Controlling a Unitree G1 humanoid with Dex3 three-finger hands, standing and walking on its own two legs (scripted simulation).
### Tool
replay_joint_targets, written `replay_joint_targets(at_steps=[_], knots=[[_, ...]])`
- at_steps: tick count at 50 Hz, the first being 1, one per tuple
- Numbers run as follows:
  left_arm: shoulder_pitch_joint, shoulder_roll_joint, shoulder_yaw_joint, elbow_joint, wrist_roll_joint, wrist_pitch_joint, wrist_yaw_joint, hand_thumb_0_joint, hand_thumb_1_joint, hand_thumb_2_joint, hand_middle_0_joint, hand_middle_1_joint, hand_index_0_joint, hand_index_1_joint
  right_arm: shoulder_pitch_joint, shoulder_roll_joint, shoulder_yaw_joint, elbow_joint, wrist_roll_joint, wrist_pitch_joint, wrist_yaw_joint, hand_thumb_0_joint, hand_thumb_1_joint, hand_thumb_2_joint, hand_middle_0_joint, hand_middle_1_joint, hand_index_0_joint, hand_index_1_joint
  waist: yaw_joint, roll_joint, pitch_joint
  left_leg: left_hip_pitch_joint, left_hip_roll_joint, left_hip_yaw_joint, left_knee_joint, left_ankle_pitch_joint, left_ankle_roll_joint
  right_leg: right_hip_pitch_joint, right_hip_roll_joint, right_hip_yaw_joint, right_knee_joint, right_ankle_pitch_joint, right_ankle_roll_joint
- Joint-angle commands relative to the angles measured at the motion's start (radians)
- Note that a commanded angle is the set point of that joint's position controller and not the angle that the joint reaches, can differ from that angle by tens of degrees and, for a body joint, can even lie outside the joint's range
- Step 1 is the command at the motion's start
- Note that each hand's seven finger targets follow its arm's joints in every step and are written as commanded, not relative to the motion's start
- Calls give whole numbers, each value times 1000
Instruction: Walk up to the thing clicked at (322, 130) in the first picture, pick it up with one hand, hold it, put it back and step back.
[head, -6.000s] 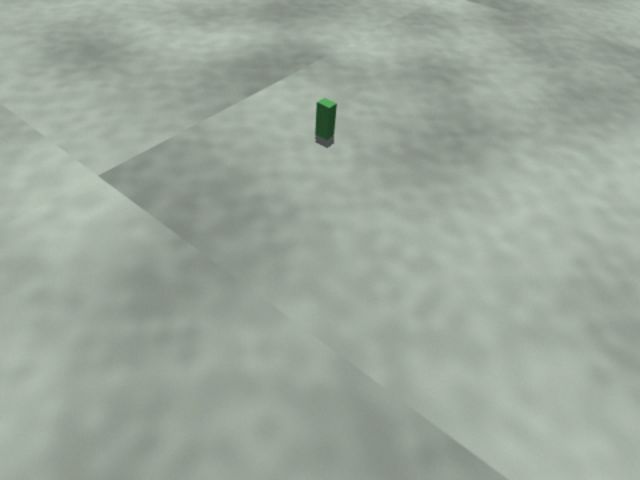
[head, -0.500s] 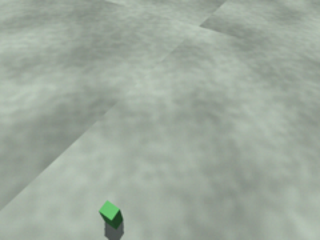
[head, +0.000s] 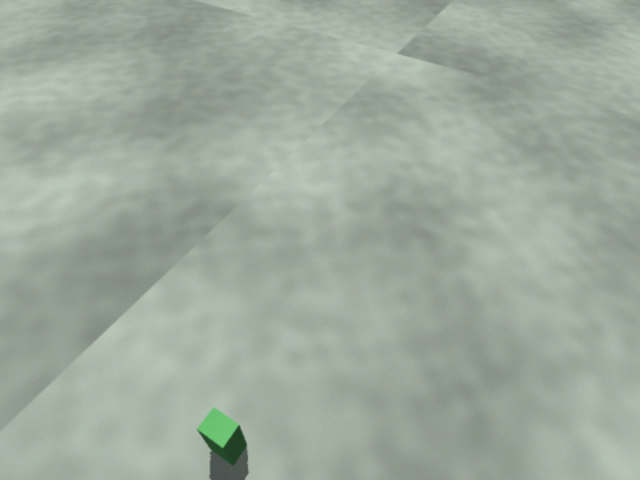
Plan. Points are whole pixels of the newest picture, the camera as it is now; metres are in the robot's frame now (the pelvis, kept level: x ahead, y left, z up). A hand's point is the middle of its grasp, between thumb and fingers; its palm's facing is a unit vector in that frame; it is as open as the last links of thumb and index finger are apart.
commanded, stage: walk up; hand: left
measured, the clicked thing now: (223, 437) +0.36 +0.23 -0.68
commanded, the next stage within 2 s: none
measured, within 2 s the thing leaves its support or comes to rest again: neither
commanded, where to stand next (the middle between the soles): +0.03 +0.02 m, yaw -1 degrees
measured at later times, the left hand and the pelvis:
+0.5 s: hand out of the picture +0.09 +0.26 -0.16, palm faces +0.02 -0.93 -0.36, open 7.4 cm; pelvis -0.02 +0.00 -0.01, yaw +0 degrees
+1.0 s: hand out of the picture +0.02 +0.32 -0.18, palm faces -0.09 -0.94 -0.34, open 7.4 cm; pelvis -0.06 +0.04 -0.01, yaw -2 degrees
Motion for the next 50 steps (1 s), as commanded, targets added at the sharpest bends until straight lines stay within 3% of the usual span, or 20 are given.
replay_joint_targets(at_steps=[1, 19, 20, 23, 24, 25, 26, 27, 30, 32, 33, 34, 35, 36, 38, 39, 41, 44, 46, 50], knots=[[-58, 221, 39, -62, -3, -23, 11, 0, 900, 900, -200, -300, -200, -300, -37, -204, -36, -63, -4, -25, -11, 0, -900, -900, 200, 300, 200, 300, -4, -25, -90, -75, 112, -71, -61, 111, 35, 114, -111, 113, -45, 77, -11], [-57, 222, 42, -80, -1, -19, 8, 0, 900, 900, -200, -300, -200, -300, -1, -206, -35, -70, -10, -27, -11, 0, -900, -900, 200, 300, 200, 300, -1, -21, -67, -90, 105, -75, -62, 44, 42, 89, -100, 130, -55, -19, -17], [-67, 294, 72, -101, -14, -7, 18, 0, 900, 900, -200, -300, -200, -300, -17, -279, -66, -84, -9, -3, -10, 0, -900, -900, 200, 300, 200, 300, 1, -4, 34, -147, 95, -75, 38, 251, 34, 26, -122, 127, 32, 259, -30], [-19, 307, 83, -137, -17, 3, 30, 0, 900, 900, -200, -300, -200, -300, 18, -246, -74, -123, 9, 15, -13, 0, -900, -900, 200, 300, 200, 300, 1, -65, -110, -108, 47, -32, 215, 278, 29, 55, -185, 157, 64, 414, -98], [-27, 325, 90, -160, -12, 8, 33, 0, 900, 900, -200, -300, -200, -300, 33, -236, -80, -140, 7, 24, -12, 0, -900, -900, 200, 300, 200, 300, 3, -122, -158, -116, 8, -10, 333, 155, 26, 63, -246, 216, 48, 421, -150], [-48, 333, 92, -182, -2, 12, 37, 0, 900, 900, -200, -300, -200, -300, 41, -223, -84, -154, 3, 39, -7, 0, -900, -900, 200, 300, 200, 300, 6, -186, -163, -159, -45, 0, 484, -197, 24, 39, -319, 287, 19, 405, -216], [-66, 337, 97, -209, 12, 15, 41, 0, 900, 900, -200, -300, -200, -300, 75, -213, -87, -167, -6, 56, -2, 0, -900, -900, 200, 300, 200, 300, -2, -203, -153, -183, -29, -45, 623, -338, 31, -24, -370, 315, 1, 333, -264], [-88, 335, 101, -227, 19, 16, 45, 0, 900, 900, -200, -300, -200, -300, 91, -214, -94, -182, -9, 69, 4, 0, -900, -900, 200, 300, 200, 300, -14, -193, -139, -197, -3, -103, 710, -351, 37, -80, -378, 300, -4, 247, -273], [-142, 317, 93, -262, 41, 21, 46, 0, 900, 900, -200, -300, -200, -300, 150, -219, -106, -186, -13, 63, 17, 0, -900, -900, 200, 300, 200, 300, -44, -208, -148, -192, 30, -81, 563, -303, 38, -112, -276, 202, 40, -42, -199], [-141, 310, 89, -275, 41, 34, 33, 0, 900, 900, -200, -300, -200, -300, 229, -216, -112, -150, -23, 43, 17, 0, -900, -900, 200, 300, 200, 300, -62, -199, -165, -130, 18, -20, 272, -198, 36, -107, -226, 178, 111, -229, -158], [-116, 285, 82, -268, 35, 50, 23, 0, 900, 900, -200, -300, -200, -300, 261, -211, -117, -120, -30, 25, 11, 0, -900, -900, 200, 300, 200, 300, -70, -104, -157, -55, -9, 15, 120, -137, 28, -157, -167, 127, 225, -332, -140], [-60, 209, 62, -273, 18, 65, 14, 0, 900, 900, -200, -300, -200, -300, 213, -262, -127, -140, -57, 9, 1, 0, -900, -900, 200, 300, 200, 300, -49, 82, -88, -42, 73, -186, -35, -265, 47, -301, -50, 79, 408, -432, -83], [-38, 180, 58, -281, 15, 70, 12, 0, 900, 900, -200, -300, -200, -300, 105, -392, -144, -201, -74, -7, -9, 0, -900, -900, 200, 300, 200, 300, -22, 237, -28, -152, 297, -526, -135, -370, 116, -422, 81, 124, 547, -481, -29], [-112, 267, 81, -268, 20, 69, 22, 0, 900, 900, -200, -300, -200, -300, 49, -436, -144, -220, -50, -14, -15, 0, -900, -900, 200, 300, 200, 300, -54, 197, 25, -368, 375, -600, -159, -374, 211, -298, 33, 276, 595, -473, -23], [-11, 273, 86, -231, 4, 71, 11, 0, 900, 900, -200, -300, -200, -300, -26, -337, -117, -235, -50, -43, -32, 0, -900, -900, 200, 300, 200, 300, 25, 49, 23, -197, 262, -340, -6, 69, 165, -320, 79, 308, 688, -329, -26], [23, 276, 87, -224, 1, 71, 10, 0, 900, 900, -200, -300, -200, -300, 7, -325, -118, -232, -50, -50, -39, 0, -900, -900, 200, 300, 200, 300, 30, 66, -19, -88, 230, -271, 41, 189, 132, -351, 81, 285, 694, -286, -20], [4, 274, 90, -250, 17, 63, 2, 0, 900, 900, -200, -300, -200, -300, 126, -317, -130, -212, -37, -66, -48, 0, -900, -900, 200, 300, 200, 300, -20, 114, -76, 119, 247, -243, 113, 397, 137, -393, 54, 232, 615, -299, -12], [-75, 273, 92, -311, 36, 59, -24, 0, 900, 900, -200, -300, -200, -300, 247, -343, -150, -218, -35, -76, -58, 0, -900, -900, 200, 300, 200, 300, -88, 110, -41, 197, 295, -282, 87, 312, 186, -445, 37, 221, 574, -324, -7], [-76, 274, 92, -328, 35, 52, -36, 0, 900, 900, -200, -300, -200, -300, 283, -352, -153, -232, -33, -83, -58, 0, -900, -900, 200, 300, 200, 300, -103, 106, -26, 228, 313, -292, 80, 269, 224, -469, 29, 214, 540, -338, -13], [-27, 260, 91, -324, 24, 28, -52, 0, 900, 900, -200, -300, -200, -300, 248, -349, -144, -290, -33, -85, -42, 0, -900, -900, 200, 300, 200, 300, -80, 143, 7, 56, 298, -202, 60, 197, 235, -304, 11, 124, 432, -337, -19]])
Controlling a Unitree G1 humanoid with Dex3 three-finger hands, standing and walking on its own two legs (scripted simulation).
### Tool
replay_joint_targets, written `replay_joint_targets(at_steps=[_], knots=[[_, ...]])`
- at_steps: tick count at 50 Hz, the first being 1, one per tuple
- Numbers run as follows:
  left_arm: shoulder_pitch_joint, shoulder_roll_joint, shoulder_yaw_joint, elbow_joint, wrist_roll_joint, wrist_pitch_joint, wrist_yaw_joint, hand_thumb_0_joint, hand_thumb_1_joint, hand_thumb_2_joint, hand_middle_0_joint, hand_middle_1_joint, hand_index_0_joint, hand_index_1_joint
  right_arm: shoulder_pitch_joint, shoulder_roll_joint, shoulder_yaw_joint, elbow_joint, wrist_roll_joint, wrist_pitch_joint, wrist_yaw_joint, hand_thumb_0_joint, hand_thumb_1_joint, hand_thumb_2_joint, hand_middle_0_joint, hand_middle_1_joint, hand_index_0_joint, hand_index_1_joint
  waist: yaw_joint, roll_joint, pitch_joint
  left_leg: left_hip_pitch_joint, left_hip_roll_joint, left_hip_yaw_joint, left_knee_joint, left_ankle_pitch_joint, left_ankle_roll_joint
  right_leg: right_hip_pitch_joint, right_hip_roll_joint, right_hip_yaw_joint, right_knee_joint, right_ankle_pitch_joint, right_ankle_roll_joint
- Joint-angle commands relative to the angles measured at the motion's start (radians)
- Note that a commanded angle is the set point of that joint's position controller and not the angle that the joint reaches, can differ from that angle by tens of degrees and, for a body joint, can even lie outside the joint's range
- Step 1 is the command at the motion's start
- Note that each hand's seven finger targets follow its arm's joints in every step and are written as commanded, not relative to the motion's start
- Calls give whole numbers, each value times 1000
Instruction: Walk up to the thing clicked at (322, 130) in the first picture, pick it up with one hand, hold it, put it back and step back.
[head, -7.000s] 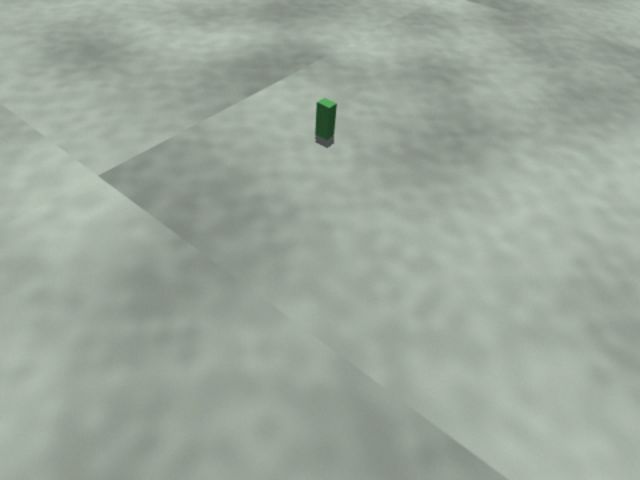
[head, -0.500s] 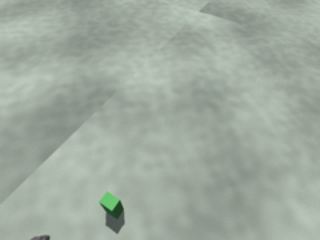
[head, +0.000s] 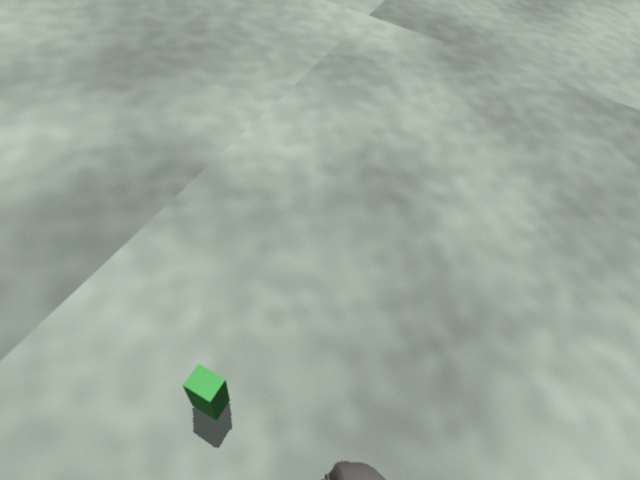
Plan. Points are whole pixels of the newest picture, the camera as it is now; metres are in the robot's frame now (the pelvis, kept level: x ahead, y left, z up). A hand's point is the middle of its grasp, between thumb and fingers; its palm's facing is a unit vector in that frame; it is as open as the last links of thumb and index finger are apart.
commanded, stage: walk up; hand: left
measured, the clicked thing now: (208, 393) +0.41 +0.20 -0.67
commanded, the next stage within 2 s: none
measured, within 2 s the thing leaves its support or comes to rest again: neither
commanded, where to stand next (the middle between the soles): +0.08 -0.02 m, yaw +1 degrees
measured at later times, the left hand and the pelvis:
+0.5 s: hand out of the picture +0.14 +0.24 -0.16, palm faces +0.01 -0.92 -0.39, open 7.4 cm; pelvis +0.03 -0.03 -0.02, yaw +0 degrees
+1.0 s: hand out of the picture +0.07 +0.23 -0.15, palm faces -0.01 -0.94 -0.35, open 7.4 cm; pelvis +0.00 -0.02 +0.00, yaw +0 degrees
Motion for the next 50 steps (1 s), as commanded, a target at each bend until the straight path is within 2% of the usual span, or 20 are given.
replay_joint_targets(at_steps=[1, 5, 6, 7, 8, 13, 19, 21, 22, 24, 25, 26, 29, 34, 35, 36, 37, 43, 46, 50], knots=[[-107, 153, 33, -137, -15, -76, -11, 0, 900, 900, -200, -300, -200, -300, 21, -332, -75, -101, -5, -18, -6, 0, -900, -900, 200, 300, 200, 300, -37, 244, -64, 65, 253, -205, -155, 323, 202, -37, -37, -70, -128, 5, -11], [115, 154, 51, -60, -21, -105, 11, 0, 900, 900, -200, -300, -200, -300, -38, -247, -31, -133, 9, 12, 8, 0, -900, -900, 200, 300, 200, 300, 81, 111, -128, -148, 100, -34, 174, 323, 99, 377, 10, -122, -461, 207, -36], [162, 244, 77, -66, -9, -115, 23, 0, 900, 900, -200, -300, -200, -300, -5, -182, -7, -160, 21, 13, 7, 0, -900, -900, 200, 300, 200, 300, 90, -129, -164, -336, 15, 7, 425, 97, 46, 491, -173, 191, -538, 198, -95], [137, 305, 76, -99, -19, -119, 29, 0, 900, 900, -200, -300, -200, -300, -24, -184, -4, -170, 24, 21, -2, 0, -900, -900, 200, 300, 200, 300, 89, -165, -161, -415, -62, -52, 506, -246, 27, 409, -391, 499, -624, 148, -240], [108, 311, 75, -111, -22, -114, 28, 0, 900, 900, -200, -300, -200, -300, -58, -258, -33, -152, 15, 26, -13, 0, -900, -900, 200, 300, 200, 300, 88, -69, -94, -376, -30, -143, 614, -294, 26, 270, -417, 512, -608, 117, -298], [-9, 191, 30, -151, -36, -131, 52, 0, 900, 900, -200, -300, -200, -300, 56, -230, -19, -62, 22, 36, 7, 0, -900, -900, 200, 300, 200, 300, 12, -41, -62, -268, -1, -139, 418, -87, -5, 162, -219, 86, -521, 356, -186], [-85, 220, 23, -172, -51, -104, 71, 0, 900, 900, -200, -300, -200, -300, 8, -217, -22, -58, 20, 65, 7, 0, -900, -900, 200, 300, 200, 300, -5, -117, -108, -133, -32, -47, 210, 13, 6, 104, -266, 68, -346, 746, -180], [-87, 221, 20, -181, -56, -92, 78, 0, 900, 900, -200, -300, -200, -300, -3, -237, -33, -74, 13, 66, 10, 0, -900, -900, 200, 300, 200, 300, -16, -89, -124, -81, -29, -61, 104, 139, 24, 64, -262, 83, -285, 678, -153], [-65, 206, 21, -182, -60, -89, 82, 0, 900, 900, -200, -300, -200, -300, -21, -263, -41, -87, 7, 63, 11, 0, -900, -900, 200, 300, 200, 300, -5, -3, -143, -71, 21, -124, 51, 404, 38, 75, -219, 57, -228, 608, -113], [-29, 160, 10, -170, -82, -77, 92, 0, 900, 900, -200, -300, -200, -300, -99, -348, -63, -127, 12, 60, 20, 0, -900, -900, 200, 300, 200, 300, 17, 227, -199, -96, 237, -392, -75, 607, 214, 81, 9, -103, 31, 172, -25], [-33, 164, 19, -150, -74, -69, 98, 0, 900, 900, -200, -300, -200, -300, -103, -337, -63, -132, 13, 58, 23, 0, -900, -900, 200, 300, 200, 300, -5, 292, -207, -118, 302, -489, -106, 625, 287, 82, 42, -72, 165, -194, -23], [-33, 160, 19, -145, -71, -66, 97, 0, 900, 900, -200, -300, -200, -300, -89, -312, -60, -129, 8, 58, 21, 0, -900, -900, 200, 300, 200, 300, -2, 248, -194, -137, 293, -459, -108, 597, 296, 71, 33, -11, 216, -228, -27], [12, 141, 13, -126, -70, -78, 90, 0, 900, 900, -200, -300, -200, -300, -140, -268, -45, -148, 3, 56, 3, 0, -900, -900, 200, 300, 200, 300, 23, 234, -205, -69, 221, -306, -32, 539, 239, -2, 3, -17, 170, -142, -32], [71, 120, 9, -68, -29, -127, 84, 0, 900, 900, -200, -300, -200, -300, -161, -212, -11, -139, 13, 73, 18, 0, -900, -900, 200, 300, 200, 300, 53, 173, -233, -132, 144, -227, 102, 361, 132, 305, -18, -55, -499, 167, -20], [32, 182, 19, -82, -10, -141, 89, 0, 900, 900, -200, -300, -200, -300, -144, -162, 6, -137, 28, 71, 23, 0, -900, -900, 200, 300, 200, 300, 31, 32, -201, -275, 71, -186, 174, 264, 57, 361, -160, 188, -528, 217, -60], [-32, 274, 32, -95, -14, -140, 87, 0, 900, 900, -200, -300, -200, -300, -187, -181, -2, -141, 26, 76, 18, 0, -900, -900, 200, 300, 200, 300, 34, -76, -143, -283, -24, -135, 211, -130, 24, 172, -346, 372, -538, 206, -190], [-89, 288, 29, -114, -12, -141, 83, 0, 900, 900, -200, -300, -200, -300, -196, -224, -24, -116, 19, 80, 12, 0, -900, -900, 200, 300, 200, 300, 16, -73, -90, -195, 3, -150, 302, -209, 13, 32, -390, 401, -528, 215, -249], [-75, 160, -7, -101, -31, -143, 62, 0, 900, 900, -200, -300, -200, -300, -136, -203, -10, -41, 11, 28, 25, 0, -900, -900, 200, 300, 200, 300, -5, -35, -193, 55, 10, -132, -61, 271, 42, 123, -155, 35, -365, 443, -65], [-52, 147, -11, -61, -30, -126, 55, 0, 900, 900, -200, -300, -200, -300, -210, -243, -10, -43, 16, 16, 32, 0, -900, -900, 200, 300, 200, 300, 26, 44, -164, -60, 118, -288, -125, -1, 97, 153, -82, -8, -441, -5, -37], [-60, 146, -12, -31, -37, -128, 50, 0, 900, 900, -200, -300, -200, -300, -224, -220, 13, -7, 12, 14, 31, 0, -900, -900, 200, 300, 200, 300, 29, 126, -89, -130, 64, -233, -188, -39, 49, 185, -95, 9, -485, 57, -57]])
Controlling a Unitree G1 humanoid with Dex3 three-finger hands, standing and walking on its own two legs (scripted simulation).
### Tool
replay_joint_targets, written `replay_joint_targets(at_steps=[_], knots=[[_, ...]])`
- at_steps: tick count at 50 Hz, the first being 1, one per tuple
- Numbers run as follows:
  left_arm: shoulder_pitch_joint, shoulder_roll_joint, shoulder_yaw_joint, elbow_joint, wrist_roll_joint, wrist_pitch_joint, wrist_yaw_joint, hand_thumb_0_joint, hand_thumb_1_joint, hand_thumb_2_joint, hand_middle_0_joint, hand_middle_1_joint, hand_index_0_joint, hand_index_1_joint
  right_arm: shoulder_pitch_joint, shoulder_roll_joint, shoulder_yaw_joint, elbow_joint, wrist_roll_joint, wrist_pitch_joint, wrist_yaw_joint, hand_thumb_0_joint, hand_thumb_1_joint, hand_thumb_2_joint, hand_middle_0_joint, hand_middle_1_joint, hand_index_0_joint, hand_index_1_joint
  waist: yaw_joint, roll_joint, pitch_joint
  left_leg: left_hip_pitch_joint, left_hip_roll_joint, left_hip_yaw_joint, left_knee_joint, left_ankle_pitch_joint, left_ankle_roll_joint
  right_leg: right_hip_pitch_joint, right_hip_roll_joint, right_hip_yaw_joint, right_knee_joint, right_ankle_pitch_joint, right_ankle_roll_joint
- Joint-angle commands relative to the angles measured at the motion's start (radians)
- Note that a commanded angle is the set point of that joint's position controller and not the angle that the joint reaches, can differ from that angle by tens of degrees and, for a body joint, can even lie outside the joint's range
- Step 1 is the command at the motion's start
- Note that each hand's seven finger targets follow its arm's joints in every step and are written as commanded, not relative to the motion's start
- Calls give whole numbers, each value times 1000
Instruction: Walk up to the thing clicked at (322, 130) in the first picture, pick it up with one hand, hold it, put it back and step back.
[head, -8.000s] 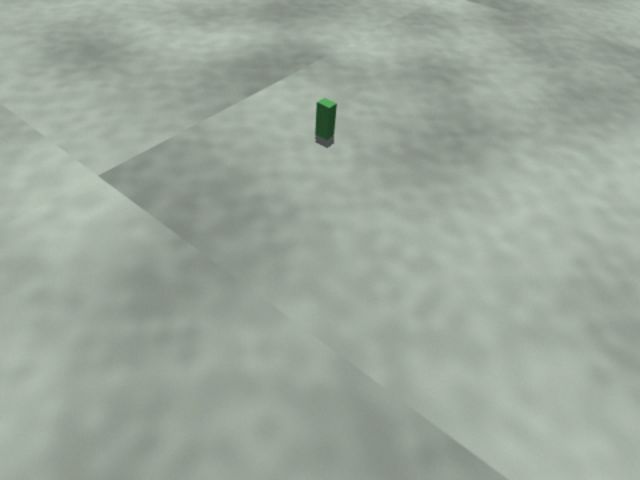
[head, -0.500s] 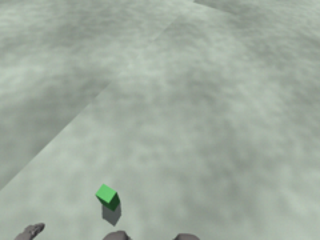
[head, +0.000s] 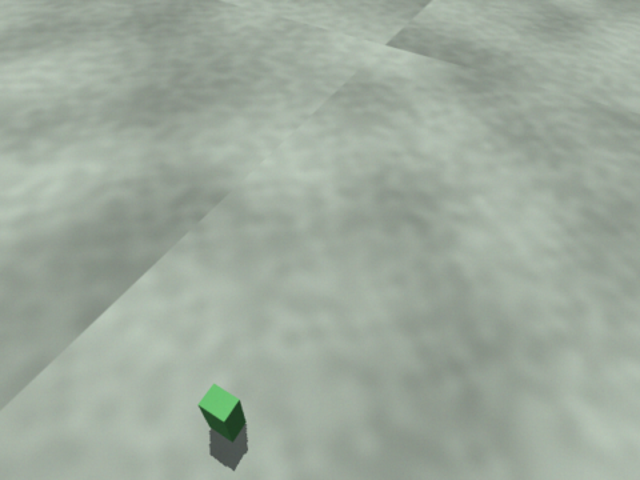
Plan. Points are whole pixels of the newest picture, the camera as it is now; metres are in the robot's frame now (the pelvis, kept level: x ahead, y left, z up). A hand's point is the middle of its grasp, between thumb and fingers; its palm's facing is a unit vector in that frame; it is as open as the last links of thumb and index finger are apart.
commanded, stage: walk up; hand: left
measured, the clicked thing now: (223, 414) +0.41 +0.22 -0.67
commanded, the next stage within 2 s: none
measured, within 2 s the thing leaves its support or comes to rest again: neither
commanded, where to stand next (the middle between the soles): +0.08 +0.00 m, yaw +1 degrees
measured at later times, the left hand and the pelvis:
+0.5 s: hand out of the picture +0.10 +0.26 -0.14, palm faces -0.01 -0.94 -0.35, open 7.4 cm; pelvis +0.02 +0.00 +0.01, yaw +0 degrees
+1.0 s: hand out of the picture +0.15 +0.26 -0.17, palm faces +0.01 -0.92 -0.38, open 7.4 cm; pelvis +0.05 -0.01 -0.01, yaw +0 degrees
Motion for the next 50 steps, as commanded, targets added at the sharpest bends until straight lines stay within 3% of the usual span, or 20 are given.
replay_joint_targets(at_steps=[1, 10, 19, 20, 22, 24, 26, 28, 29, 30, 31, 32, 35, 39, 40, 41, 42, 43, 44, 50], knots=[[-57, 217, 47, -40, -11, -33, 7, 0, 900, 900, -200, -300, -200, -300, -97, -224, -40, -60, -5, -44, -10, 0, -900, -900, 200, 300, 200, 300, 0, 66, -35, 2, 108, -155, -208, -131, 51, -17, -69, 93, -181, -31, -66], [-102, 217, 42, 20, -12, -32, 10, 0, 900, 900, -200, -300, -200, -300, -80, -213, -33, 0, 7, -50, -22, 0, -900, -900, 200, 300, 200, 300, -11, 26, -118, 112, 115, -107, -185, 227, 39, 90, -90, 65, -239, 210, -44], [-135, 212, 36, 53, -13, -25, 11, 0, 900, 900, -200, -300, -200, -300, -97, -205, -36, 25, 6, -44, -27, 0, -900, -900, 200, 300, 200, 300, -15, 9, -110, 133, 115, -96, -212, 264, 36, 104, -98, 54, -261, 232, -31], [-91, 246, 54, 34, -1, -32, 0, 0, 900, 900, -200, -300, -200, -300, -35, -263, -70, 9, -2, -46, -14, 0, -900, -900, 200, 300, 200, 300, -26, 27, -160, 179, 84, -98, -179, -72, 81, 87, -49, 19, -188, -66, -63], [-113, 227, 55, 16, 12, -29, -10, 0, 900, 900, -200, -300, -200, -300, 13, -286, -83, 7, -9, -39, -6, 0, -900, -900, 200, 300, 200, 300, -50, 96, -46, 142, 139, -236, -281, -472, 123, -119, -25, 13, -87, -266, -67], [-106, 210, 58, -3, 15, -30, -14, 0, 900, 900, -200, -300, -200, -300, 34, -318, -100, -15, -16, -36, -5, 0, -900, -900, 200, 300, 200, 300, -56, 137, 51, 112, 255, -390, -367, -494, 198, -223, 6, -25, 55, -169, -49], [-43, 199, 61, -9, 10, -47, -11, 0, 900, 900, -200, -300, -200, -300, -10, -306, -100, -53, -17, -38, -3, 0, -900, -900, 200, 300, 200, 300, -20, 108, 18, 111, 258, -350, -288, -243, 219, -160, -18, 6, -53, -136, -57], [43, 192, 68, 22, 20, -59, 2, 0, 900, 900, -200, -300, -200, -300, -75, -230, -74, -79, -3, -32, -2, 0, -900, -900, 200, 300, 200, 300, 40, 48, -51, -9, 156, -173, -99, 37, 120, 92, -32, 48, -250, -4, -73], [98, 256, 84, 31, 23, -64, 11, 0, 900, 900, -200, -300, -200, -300, -118, -171, -56, -107, 7, -33, -3, 0, -900, -900, 200, 300, 200, 300, 62, -102, -71, -115, 13, -22, 122, 56, 52, 190, -151, 237, -327, 88, -99], [87, 325, 101, 14, 24, -65, 12, 0, 900, 900, -200, -300, -200, -300, -117, -168, -55, -120, 2, -32, -11, 0, -900, -900, 200, 300, 200, 300, 58, -156, -12, -329, -63, 15, 203, -232, 14, 298, -283, 393, -344, 153, -180], [69, 344, 106, -14, 23, -64, 12, 0, 900, 900, -200, -300, -200, -300, -85, -198, -59, -115, -5, -37, -23, 0, -900, -900, 200, 300, 200, 300, 53, -113, 20, -347, -16, -44, 282, -330, 13, 257, -378, 436, -307, 278, -264], [68, 306, 104, -30, 11, -59, 13, 0, 900, 900, -200, -300, -200, -300, -55, -218, -63, -101, -4, -43, -25, 0, -900, -900, 200, 300, 200, 300, 44, -93, 34, -362, -5, -41, 333, -324, 13, 286, -351, 369, -269, 462, -282], [43, 256, 79, -50, 0, -60, 32, 0, 900, 900, -200, -300, -200, -300, -38, -184, -60, -98, -7, -28, -16, 0, -900, -900, 200, 300, 200, 300, 8, -118, 6, -291, 34, -49, 230, -190, 18, 287, -257, 175, -193, 810, -183], [-70, 245, 62, -103, -30, -22, 47, 0, 900, 900, -200, -300, -200, -300, 26, -170, -58, -59, 5, -10, -19, 0, -900, -900, 200, 300, 200, 300, -34, -163, -29, -25, -8, 65, 34, 74, 28, 90, -178, 57, -23, 913, -108], [-70, 241, 60, -119, -40, -4, 48, 0, 900, 900, -200, -300, -200, -300, 37, -185, -62, -59, 9, -7, -23, 0, -900, -900, 200, 300, 200, 300, -41, -129, -44, 12, -13, 80, -59, 231, 30, 71, -141, 26, 48, 874, -77], [-47, 235, 57, -128, -47, 6, 47, 0, 900, 900, -200, -300, -200, -300, 38, -226, -77, -69, 7, -8, -28, 0, -900, -900, 200, 300, 200, 300, -46, -61, -102, 142, 23, 41, -64, 630, 48, -3, -90, -8, 122, 721, -39], [-23, 205, 54, -138, -61, 15, 45, 0, 900, 900, -200, -300, -200, -300, 64, -280, -98, -86, 5, -7, -36, 0, -900, -900, 200, 300, 200, 300, -67, 27, -179, 273, 129, -61, -60, 916, 117, -83, -10, -27, 264, 504, -4], [18, 177, 54, -150, -71, 28, 46, 0, 900, 900, -200, -300, -200, -300, 97, -303, -105, -102, 8, -9, -46, 0, -900, -900, 200, 300, 200, 300, -77, 145, -245, 332, 286, -252, -106, 1095, 233, -160, 98, 7, 487, -78, 10], [68, 196, 65, -132, -60, 50, 55, 0, 900, 900, -200, -300, -200, -300, 90, -326, -115, -111, 25, -3, -51, 0, -900, -900, 200, 300, 200, 300, -62, 161, -297, 296, 375, -311, -81, 1110, 310, -128, 90, 78, 628, -373, -10], [115, 198, 80, -135, -41, 76, 38, 0, 900, 900, -200, -300, -200, -300, -96, -263, -100, -204, -6, 19, -77, 0, -900, -900, 200, 300, 200, 300, 11, 137, -159, 54, 310, -183, -73, 614, 254, -172, 16, 132, 575, -242, -12]])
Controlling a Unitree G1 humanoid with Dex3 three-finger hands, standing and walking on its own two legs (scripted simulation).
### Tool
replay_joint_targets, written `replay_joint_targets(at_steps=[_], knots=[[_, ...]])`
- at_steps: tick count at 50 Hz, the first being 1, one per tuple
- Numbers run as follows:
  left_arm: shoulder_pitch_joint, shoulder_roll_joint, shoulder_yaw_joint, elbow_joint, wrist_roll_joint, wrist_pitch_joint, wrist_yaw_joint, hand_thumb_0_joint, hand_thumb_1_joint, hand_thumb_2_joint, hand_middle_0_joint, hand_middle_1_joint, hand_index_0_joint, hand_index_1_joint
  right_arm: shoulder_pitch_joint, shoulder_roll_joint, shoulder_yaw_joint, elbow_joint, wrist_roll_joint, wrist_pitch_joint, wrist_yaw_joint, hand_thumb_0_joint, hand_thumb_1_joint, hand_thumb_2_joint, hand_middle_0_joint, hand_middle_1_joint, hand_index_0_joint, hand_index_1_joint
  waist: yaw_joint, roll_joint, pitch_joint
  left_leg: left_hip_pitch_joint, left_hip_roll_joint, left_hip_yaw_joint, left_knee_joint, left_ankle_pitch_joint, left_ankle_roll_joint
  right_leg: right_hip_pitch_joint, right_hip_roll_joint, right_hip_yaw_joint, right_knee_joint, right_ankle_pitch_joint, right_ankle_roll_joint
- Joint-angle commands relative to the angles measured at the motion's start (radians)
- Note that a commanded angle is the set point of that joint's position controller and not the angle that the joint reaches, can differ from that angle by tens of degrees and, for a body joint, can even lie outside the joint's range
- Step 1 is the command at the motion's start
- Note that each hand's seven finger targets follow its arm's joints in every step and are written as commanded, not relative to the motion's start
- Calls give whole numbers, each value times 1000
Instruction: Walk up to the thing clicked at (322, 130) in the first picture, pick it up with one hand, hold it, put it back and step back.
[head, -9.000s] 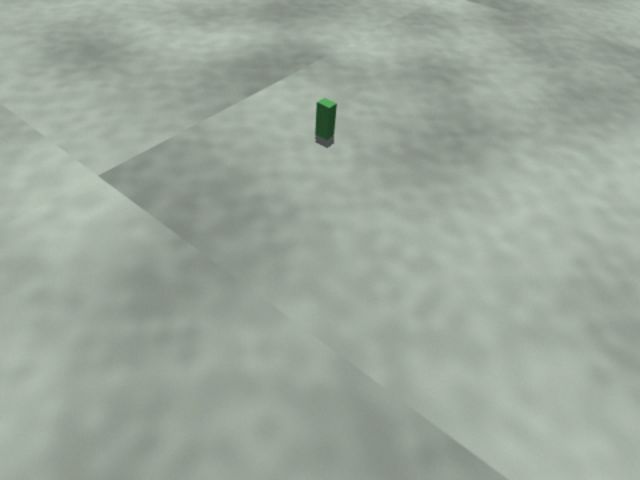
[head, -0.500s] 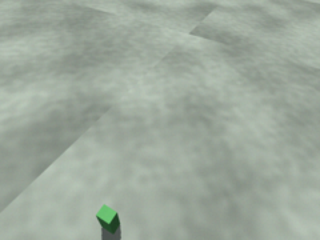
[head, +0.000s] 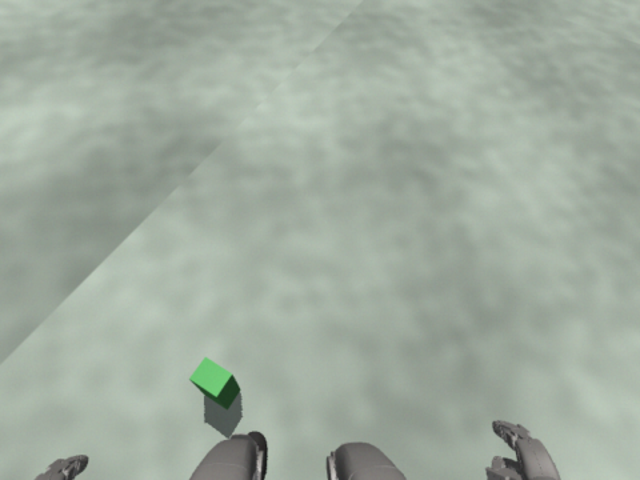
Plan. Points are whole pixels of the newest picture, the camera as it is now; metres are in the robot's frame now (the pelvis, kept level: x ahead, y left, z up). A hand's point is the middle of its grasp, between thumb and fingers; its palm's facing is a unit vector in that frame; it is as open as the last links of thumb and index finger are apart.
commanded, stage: walk up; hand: left
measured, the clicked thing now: (217, 384) +0.35 +0.23 -0.66
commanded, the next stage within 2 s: none
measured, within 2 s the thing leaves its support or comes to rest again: neither
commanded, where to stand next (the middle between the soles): +0.03 +0.01 m, yaw +1 degrees
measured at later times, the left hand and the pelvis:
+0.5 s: hand out of the picture -0.05 +0.28 -0.10, palm faces +0.08 -0.89 -0.45, open 7.4 cm; pelvis -0.06 -0.02 +0.01, yaw +4 degrees
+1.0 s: hand out of the picture +0.05 +0.25 -0.14, palm faces +0.00 -0.91 -0.42, open 7.4 cm; pelvis -0.05 -0.02 -0.01, yaw +2 degrees
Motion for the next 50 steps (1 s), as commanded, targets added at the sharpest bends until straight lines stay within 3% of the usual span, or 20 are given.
replay_joint_targets(at_steps=[1, 6, 7, 8, 9, 11, 13, 16, 20, 24, 27, 28, 29, 30, 36, 40, 45, 47, 48, 50], knots=[[190, 178, 59, -32, 6, -3, -2, 0, 900, 900, -200, -300, -200, -300, 10, -266, -73, -103, -24, -9, -23, 0, -900, -900, 200, 300, 200, 300, 7, 145, -326, 174, 287, -204, -69, 473, 229, 59, -54, 8, -95, 33, 5], [280, 190, 89, -16, 28, -28, -4, 0, 900, 900, -200, -300, -200, -300, -56, -270, -81, -158, -27, 30, 5, 0, -900, -900, 200, 300, 200, 300, 53, 178, -334, 4, 227, -181, 39, 131, 131, 237, -69, -78, -559, 300, -10], [245, 239, 103, -33, 49, -42, 0, 0, 900, 900, -200, -300, -200, -300, -31, -217, -69, -160, -25, 41, 10, 0, -900, -900, 200, 300, 200, 300, 40, 34, -272, -142, 127, -137, 146, -94, 76, 234, -123, 47, -657, 258, -30], [189, 381, 137, -84, 66, -51, 4, 0, 900, 900, -200, -300, -200, -300, -29, -174, -65, -188, -17, 43, 14, 0, -900, -900, 200, 300, 200, 300, 46, -283, -208, -269, -88, -63, 410, -459, -16, 84, -452, 501, -840, 333, -153], [129, 462, 141, -135, 81, -61, 8, 0, 900, 900, -200, -300, -200, -300, -73, -233, -86, -196, -28, 52, -1, 0, -900, -900, 200, 300, 200, 300, 79, -268, -168, -191, -85, -254, 650, -530, -30, -102, -577, 661, -875, 437, -326], [5, 311, 115, -138, 57, -68, 21, 0, 900, 900, -200, -300, -200, -300, 17, -237, -97, -146, -17, 48, 8, 0, -900, -900, 200, 300, 200, 300, -34, -22, -159, -202, -120, -310, 816, -408, -25, -36, -387, 287, -715, 693, -216], [0, 268, 118, -139, 65, -83, 28, 0, 900, 900, -200, -300, -200, -300, 124, -228, -85, -119, -6, 31, 14, 0, -900, -900, 200, 300, 200, 300, -49, -72, -242, -192, -106, -247, 783, -299, -46, 132, -291, 152, -658, 647, -158], [159, 253, 123, -144, 82, -123, -11, 0, 900, 900, -200, -300, -200, -300, 121, -278, -91, -106, -20, -17, 46, 0, -900, -900, 200, 300, 200, 300, 60, -188, -325, -333, -64, -136, 570, -266, -43, 491, -277, 258, -809, -145, -182], [273, 303, 139, -131, 68, -123, -32, 0, 900, 900, -200, -300, -200, -300, 18, -263, -76, -140, -32, -46, 64, 0, -900, -900, 200, 300, 200, 300, 118, -178, -110, -324, -29, -123, 294, -348, -47, 428, -341, 300, -883, -84, -214], [188, 317, 129, -171, 66, -117, -56, 0, 900, 900, -200, -300, -200, -300, 168, -240, -72, -96, -28, -72, 80, 0, -900, -900, 200, 300, 200, 300, 20, -195, -145, 23, 11, -12, 68, -354, -8, 196, -305, 146, -881, 28, -195], [118, 257, 92, -192, 70, -99, -63, 0, 900, 900, -200, -300, -200, -300, 439, -251, -105, -4, -28, -87, 61, 0, -900, -900, 200, 300, 200, 300, -130, -9, -216, 494, -39, 48, -124, -174, 18, -123, -189, -23, -597, -49, -128], [144, 185, 68, -204, 64, -92, -63, 0, 900, 900, -200, -300, -200, -300, 483, -307, -123, -8, -44, -93, 47, 0, -900, -900, 200, 300, 200, 300, -145, 197, -202, 592, 66, -195, -218, -437, 55, -335, -103, -95, -330, -98, -82], [138, 147, 56, -229, 48, -93, -61, 0, 900, 900, -200, -300, -200, -300, 458, -386, -127, -57, -60, -104, 38, 0, -900, -900, 200, 300, 200, 300, -124, 284, -156, 490, 342, -683, -373, -793, 143, -493, -5, -58, -96, -1, -38], [101, 254, 73, -210, 50, -98, -51, 0, 900, 900, -200, -300, -200, -300, 384, -438, -133, -89, -34, -108, 37, 0, -900, -900, 200, 300, 200, 300, -129, 162, -74, 317, 440, -786, -438, -852, 237, -451, -85, 90, -78, 63, -51], [274, 230, 74, -62, 30, -84, -65, 0, 900, 900, -200, -300, -200, -300, 202, -278, -60, -126, -22, -131, 20, 0, -900, -900, 200, 300, 200, 300, 3, 161, -35, 40, 253, -184, -303, -70, 162, -83, -107, 45, -209, 270, 7], [184, 208, 66, -81, 1, -70, -25, 0, 900, 900, -200, -300, -200, -300, 157, -277, -57, -130, -18, -57, 7, 0, -900, -900, 200, 300, 200, 300, -2, 289, -79, 78, 208, -57, -94, 538, 163, -2, -68, -74, -322, 275, 14], [168, 248, 85, -77, 33, -74, -13, 0, 900, 900, -200, -300, -200, -300, 168, -242, -57, -146, 19, 5, 3, 0, -900, -900, 200, 300, 200, 300, 16, 74, -228, 46, 119, -35, 205, 168, 65, 210, -87, -63, -627, 660, -18], [146, 335, 95, -113, 36, -79, -8, 0, 900, 900, -200, -300, -200, -300, 233, -197, -45, -132, 32, 26, -13, 0, -900, -900, 200, 300, 200, 300, 15, -222, -321, -35, -71, -64, 611, -530, 11, 198, -456, 405, -747, 1064, -255], [123, 348, 99, -133, 41, -79, -3, 0, 900, 900, -200, -300, -200, -300, 244, -234, -67, -125, 21, 41, -25, 0, -900, -900, 200, 300, 200, 300, 8, -171, -320, 12, -56, -164, 750, -562, 5, 98, -467, 454, -748, 917, -296], [36, 296, 89, -152, 43, -69, 6, 0, 900, 900, -200, -300, -200, -300, 264, -253, -75, -105, 28, 43, -22, 0, -900, -900, 200, 300, 200, 300, -21, -106, -324, -24, -59, -221, 822, -445, 1, 82, -366, 296, -711, 714, -233]])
